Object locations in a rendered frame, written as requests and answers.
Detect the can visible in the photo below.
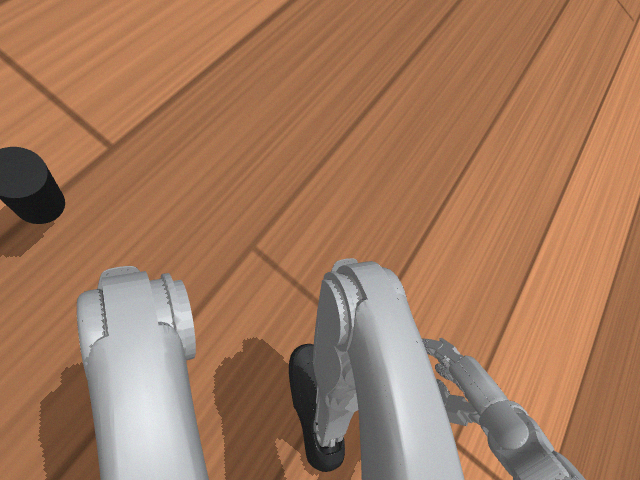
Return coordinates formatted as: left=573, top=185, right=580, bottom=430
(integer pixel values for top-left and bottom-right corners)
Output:
left=0, top=147, right=65, bottom=224

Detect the right robot hand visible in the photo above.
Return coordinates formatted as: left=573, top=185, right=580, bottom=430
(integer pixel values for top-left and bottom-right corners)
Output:
left=422, top=338, right=509, bottom=426

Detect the right robot foot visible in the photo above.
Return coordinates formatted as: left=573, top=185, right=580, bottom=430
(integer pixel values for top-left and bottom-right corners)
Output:
left=289, top=344, right=345, bottom=472

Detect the right robot arm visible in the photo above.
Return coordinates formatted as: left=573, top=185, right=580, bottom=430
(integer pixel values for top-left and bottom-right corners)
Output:
left=479, top=401, right=586, bottom=480

